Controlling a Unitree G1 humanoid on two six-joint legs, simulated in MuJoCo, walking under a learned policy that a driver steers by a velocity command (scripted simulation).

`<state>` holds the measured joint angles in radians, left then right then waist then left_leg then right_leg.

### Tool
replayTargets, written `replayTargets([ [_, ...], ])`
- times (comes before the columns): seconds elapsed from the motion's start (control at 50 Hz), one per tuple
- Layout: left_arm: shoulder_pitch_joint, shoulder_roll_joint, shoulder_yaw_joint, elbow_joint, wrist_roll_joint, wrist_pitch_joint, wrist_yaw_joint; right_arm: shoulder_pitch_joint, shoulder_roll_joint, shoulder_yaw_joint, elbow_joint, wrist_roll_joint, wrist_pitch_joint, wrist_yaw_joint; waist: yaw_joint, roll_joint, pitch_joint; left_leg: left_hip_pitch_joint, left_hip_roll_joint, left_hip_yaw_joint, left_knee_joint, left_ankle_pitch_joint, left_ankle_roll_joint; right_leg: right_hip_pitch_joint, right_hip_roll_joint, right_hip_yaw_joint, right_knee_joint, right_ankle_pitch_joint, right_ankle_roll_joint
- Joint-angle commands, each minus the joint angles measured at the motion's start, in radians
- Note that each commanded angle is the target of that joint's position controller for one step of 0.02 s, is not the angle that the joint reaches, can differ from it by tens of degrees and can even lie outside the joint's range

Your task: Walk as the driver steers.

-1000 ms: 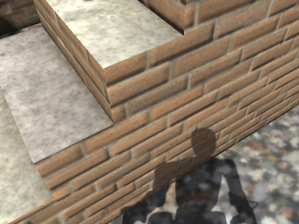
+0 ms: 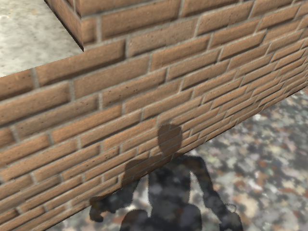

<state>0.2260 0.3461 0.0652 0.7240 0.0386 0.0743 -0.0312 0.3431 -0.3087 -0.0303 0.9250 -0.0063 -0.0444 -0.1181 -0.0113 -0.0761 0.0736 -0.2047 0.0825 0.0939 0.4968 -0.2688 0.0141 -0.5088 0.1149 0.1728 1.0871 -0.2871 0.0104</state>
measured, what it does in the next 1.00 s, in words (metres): steps to the right: right foot, then left foot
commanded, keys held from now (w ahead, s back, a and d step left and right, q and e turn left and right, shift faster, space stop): w+shift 1.00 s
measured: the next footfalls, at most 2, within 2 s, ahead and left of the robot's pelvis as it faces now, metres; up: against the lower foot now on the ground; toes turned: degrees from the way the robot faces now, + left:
right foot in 0.26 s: +0.12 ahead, -0.28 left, +0.00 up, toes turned +1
left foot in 0.60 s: +0.20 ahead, -0.17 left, +0.00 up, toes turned +6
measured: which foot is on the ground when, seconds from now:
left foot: down 0.00-0.26, up 0.28-0.58, down 0.60-1.00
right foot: up 0.00-0.24, down 0.26-0.60, up 0.62-0.98, down 1.00-1.00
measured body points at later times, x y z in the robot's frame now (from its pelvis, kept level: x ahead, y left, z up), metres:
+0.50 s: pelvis +0.09 -0.20 +0.00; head +0.12 -0.20 +0.45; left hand +0.17 +0.08 -0.12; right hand +0.22 -0.48 -0.11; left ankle +0.10 -0.14 -0.69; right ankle +0.08 -0.28 -0.74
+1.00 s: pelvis +0.19 -0.39 -0.01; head +0.22 -0.38 +0.44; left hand +0.34 -0.13 -0.11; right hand +0.21 -0.73 -0.10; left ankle +0.16 -0.17 -0.74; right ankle +0.23 -0.55 -0.74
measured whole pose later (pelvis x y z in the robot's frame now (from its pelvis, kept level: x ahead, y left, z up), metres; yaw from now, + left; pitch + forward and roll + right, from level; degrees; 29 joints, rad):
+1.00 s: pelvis +0.19 -0.39 -0.01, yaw -1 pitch -1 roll +0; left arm 0.22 0.31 0.03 0.62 0.02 0.04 -0.09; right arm 0.38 -0.40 -0.08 0.81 0.01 0.00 -0.11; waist -0.02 -0.03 0.07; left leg -0.12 0.19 0.07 0.39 -0.25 -0.09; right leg -0.28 -0.05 0.07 0.49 -0.21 0.01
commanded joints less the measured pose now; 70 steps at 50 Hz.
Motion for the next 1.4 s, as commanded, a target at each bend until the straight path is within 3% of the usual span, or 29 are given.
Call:
replayTargets([
  [0.02, 0.01, 0.031, 0.005, -0.072, -0.015, -0.005, -0.003, -0.019, -0.201, -0.045, -0.067, -0.005, -0.007, 0.001, 0.013, 0.233, 0.01, 0.052, 0.201, -0.183, -0.274, 0.13, 0.128, -0.063, -0.071, -0.019, -0.098, 0.075, 0.051],
  [0.12, -0.045, -0.012, -0.02, -0.122, -0.014, -0.015, -0.013, 0.004, -0.277, -0.077, -0.078, 0.007, 0.005, -0.007, -0.022, 0.29, 0.013, 0.053, 0.228, -0.133, -0.314, 0.128, 0.107, 0.057, -0.166, -0.11, -0.35, 0.08, 0.085],
  [0.22, 0.092, 0.027, 0.001, -0.076, -0.029, -0.03, -0.038, -0.052, -0.287, -0.096, -0.113, 0.023, 0.027, -0.014, 0.052, 0.291, 0.013, 0.001, 0.235, -0.101, -0.255, 0.113, 0.072, 0.285, -0.143, -0.167, -0.646, 0.12, -0.001],
  [0.26, 0.26, 0.115, 0.037, -0.017, -0.024, -0.029, -0.034, 0.047, -0.154, -0.053, -0.099, -0.005, 0.039, 0.001, 0.109, 0.043, -0.132, -0.081, 0.094, 0.0, 0.131, -0.021, 0.026, 0.566, -0.169, -0.12, -0.708, 0.293, -0.073],
  [0.28, 0.256, 0.271, 0.055, -0.037, 0.004, -0.033, -0.046, 0.043, -0.053, -0.024, -0.171, -0.057, 0.042, 0.005, 0.05, -0.311, -0.178, -0.401, -0.103, 0.055, 0.456, -0.433, -0.014, 0.713, -0.316, 0.12, -0.664, 0.554, -0.219],
  [0.3, 0.236, 0.244, 0.05, -0.054, 0.015, -0.053, -0.052, -0.028, -0.083, -0.023, -0.196, -0.022, 0.037, 0.005, 0.084, -0.377, -0.204, -0.479, -0.119, -0.015, 0.71, -0.504, 0.002, 0.621, -0.359, 0.252, -0.818, 0.475, -0.344],
  [0.32, 0.188, 0.168, 0.03, -0.054, -0.002, -0.069, -0.043, -0.063, -0.151, -0.036, -0.191, 0.003, 0.028, 0.01, 0.064, -0.258, -0.178, -0.489, -0.08, -0.072, 0.781, -0.44, 0.038, 0.586, -0.35, 0.198, -0.828, 0.391, -0.326],
  [0.36, 0.068, 0.106, 0.016, -0.057, -0.031, -0.065, -0.019, -0.067, -0.166, -0.038, -0.155, -0.018, 0.032, 0.002, 0.01, -0.1, -0.125, -0.452, -0.025, -0.059, 0.738, -0.289, 0.036, 0.51, -0.289, 0.051, -0.773, 0.464, -0.25],
  [0.42, -0.001, 0.087, 0.009, -0.086, -0.013, -0.05, -0.002, -0.013, -0.146, -0.029, -0.134, -0.019, 0.043, -0.009, -0.025, -0.076, -0.096, -0.32, -0.04, -0.028, 0.672, -0.214, 0.008, 0.369, -0.276, 0.015, -0.815, 0.455, -0.294],
  [0.5, -0.015, 0.082, 0.01, -0.11, -0.028, -0.035, 0.02, -0.051, -0.102, 0.002, -0.16, 0.004, 0.028, 0.0, 0.003, -0.09, -0.035, -0.211, -0.021, -0.04, 0.31, -0.141, 0.038, 0.318, -0.26, 0.03, -0.852, 0.239, -0.291],
  [0.58, -0.019, 0.075, 0.009, -0.138, -0.021, -0.018, 0.009, 0.064, -0.143, -0.018, -0.121, 0.004, 0.012, 0.02, -0.031, 0.04, -0.056, 0.021, -0.02, -0.025, -0.008, 0.118, 0.095, 0.274, -0.218, 0.036, -0.778, 0.207, -0.228],
  [0.6, -0.016, 0.051, 0.001, -0.144, -0.016, -0.023, 0.002, 0.136, -0.179, -0.036, -0.105, -0.012, 0.011, 0.018, -0.069, 0.133, -0.076, 0.182, 0.047, -0.112, -0.073, 0.132, 0.114, 0.164, -0.144, -0.02, -0.621, 0.223, -0.166],
  [0.62, 0.003, 0.02, -0.012, -0.184, 0.008, -0.03, 0.0, 0.19, -0.314, -0.067, -0.124, -0.032, 0.02, 0.01, -0.064, 0.382, -0.085, 0.281, 0.381, -0.548, -0.192, 0.099, 0.268, -0.077, -0.009, -0.111, -0.291, -0.215, -0.048],
  [0.64, -0.042, 0.095, 0.005, -0.179, 0.004, -0.035, 0.002, 0.204, -0.273, -0.063, -0.113, -0.047, 0.005, 0.001, -0.098, 0.328, -0.093, 0.194, 0.481, -0.821, -0.306, -0.024, 0.367, -0.156, 0.043, 0.022, 0.02, -0.332, 0.014],
  [0.68, 0.03, 0.163, 0.03, -0.149, 0.001, -0.031, 0.002, 0.056, -0.198, -0.044, -0.129, -0.016, -0.024, -0.004, 0.01, 0.185, -0.032, 0.126, 0.384, -0.582, -0.258, -0.028, 0.228, -0.207, 0.008, 0.134, 0.238, -0.157, 0.023],
  [0.72, 0.051, 0.13, 0.022, -0.139, 0.014, -0.016, -0.004, -0.004, -0.167, -0.036, -0.139, 0.004, -0.012, -0.001, 0.047, 0.162, -0.013, 0.063, 0.261, -0.34, -0.24, 0.063, 0.135, -0.129, -0.022, 0.097, 0.173, -0.015, 0.01],
  [0.78, 0.007, 0.02, -0.015, -0.156, -0.02, -0.011, -0.027, 0.007, -0.2, -0.048, -0.15, -0.011, 0.004, 0.011, 0.026, 0.228, -0.007, 0.026, 0.184, -0.17, -0.274, 0.13, 0.124, -0.017, -0.041, -0.018, -0.049, 0.026, 0.042],
  [0.84, -0.051, -0.019, -0.038, -0.191, -0.017, -0.019, -0.039, 0.017, -0.274, -0.079, -0.155, -0.003, 0.014, 0.007, -0.004, 0.286, 0.005, 0.032, 0.212, -0.147, -0.329, 0.11, 0.124, 0.047, -0.132, -0.078, -0.275, 0.033, 0.065],
  [0.96, 0.062, 0.022, -0.014, -0.135, -0.016, -0.039, -0.058, -0.036, -0.307, -0.107, -0.18, 0.021, 0.033, -0.002, 0.059, 0.265, 0.006, -0.023, 0.238, -0.098, -0.296, 0.051, 0.079, 0.313, -0.144, -0.156, -0.605, 0.076, -0.001],
  [1.0, 0.182, 0.079, 0.019, -0.081, -0.014, -0.041, -0.048, 0.027, -0.203, -0.073, -0.16, 0.009, 0.04, 0.004, 0.104, 0.087, -0.082, -0.038, 0.131, -0.031, 0.004, 0.047, 0.051, 0.475, -0.125, -0.151, -0.721, 0.118, -0.051],
  [1.02, 0.194, 0.157, 0.027, -0.081, -0.008, -0.041, -0.048, 0.057, -0.122, -0.046, -0.188, -0.032, 0.05, 0.01, 0.064, -0.152, -0.132, -0.211, 0.013, -0.006, 0.289, -0.311, 0.021, 0.618, -0.228, -0.039, -0.662, 0.541, -0.073],
  [1.04, 0.194, 0.269, 0.052, -0.117, 0.022, -0.056, -0.055, 0.039, -0.096, -0.035, -0.239, -0.033, 0.056, 0.007, 0.064, -0.356, -0.138, -0.444, -0.129, 0.001, 0.531, -0.473, -0.002, 0.586, -0.355, 0.196, -0.806, 0.382, -0.233],
  [1.08, 0.123, 0.125, 0.022, -0.112, 0.005, -0.08, -0.04, -0.017, -0.17, -0.049, -0.218, 0.008, 0.05, 0.009, 0.046, -0.186, -0.12, -0.469, -0.076, -0.153, 0.75, -0.381, 0.028, 0.503, -0.356, 0.112, -0.818, 0.289, -0.26],
  [1.1, 0.074, 0.085, 0.012, -0.111, -0.002, -0.082, -0.029, -0.028, -0.173, -0.052, -0.192, 0.0, 0.052, 0.004, 0.02, -0.084, -0.113, -0.452, -0.058, -0.162, 0.744, -0.308, 0.024, 0.484, -0.329, 0.023, -0.786, 0.334, -0.219],
  [1.16, -0.032, 0.04, -0.001, -0.125, 0.009, -0.084, 0.006, 0.012, -0.166, -0.053, -0.173, -0.015, 0.059, -0.001, -0.04, -0.063, -0.105, -0.361, -0.043, -0.119, 0.733, -0.148, -0.028, 0.409, -0.325, -0.096, -0.803, 0.547, -0.219],
  [1.3, -0.074, 0.07, 0.023, -0.152, -0.009, -0.049, 0.083, -0.104, -0.1, -0.028, -0.302, 0.008, 0.048, 0.048, -0.009, 0.031, -0.075, -0.362, 0.024, -0.057, 0.453, -0.074, -0.02, 0.496, -0.367, -0.184, -0.821, 0.671, -0.192],
  [1.32, -0.076, 0.114, 0.047, -0.148, -0.035, -0.064, 0.099, -0.226, -0.125, -0.034, -0.354, 0.016, 0.076, 0.086, 0.03, 0.134, -0.055, -0.546, 0.039, -0.136, 0.519, -0.064, -0.037, 0.635, -0.545, -0.039, -0.798, 0.96, -0.154],
  [1.34, -0.078, 0.129, 0.056, -0.138, -0.029, -0.061, 0.111, -0.145, -0.132, -0.045, -0.357, 0.018, 0.095, 0.102, -0.009, 0.162, -0.117, -0.604, 0.057, -0.202, 0.571, -0.091, -0.04, 0.731, -0.576, -0.051, -0.768, 1.026, -0.135],
  [1.4, -0.178, 0.092, 0.054, -0.165, -0.014, -0.042, 0.128, -0.103, -0.113, -0.053, -0.355, 0.039, 0.111, 0.129, -0.035, 0.106, -0.123, -0.592, 0.051, -0.133, 0.639, -0.079, -0.08, 0.685, -0.468, -0.21, -0.782, 0.892, -0.114],
])
Keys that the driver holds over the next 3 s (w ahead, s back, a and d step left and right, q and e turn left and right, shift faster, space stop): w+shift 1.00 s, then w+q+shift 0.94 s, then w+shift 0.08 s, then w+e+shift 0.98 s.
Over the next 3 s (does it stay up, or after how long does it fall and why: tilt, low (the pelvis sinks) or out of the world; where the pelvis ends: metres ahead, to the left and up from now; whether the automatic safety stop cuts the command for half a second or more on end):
stays up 0.21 -0.46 0.00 its command is cut before an obstacle from the start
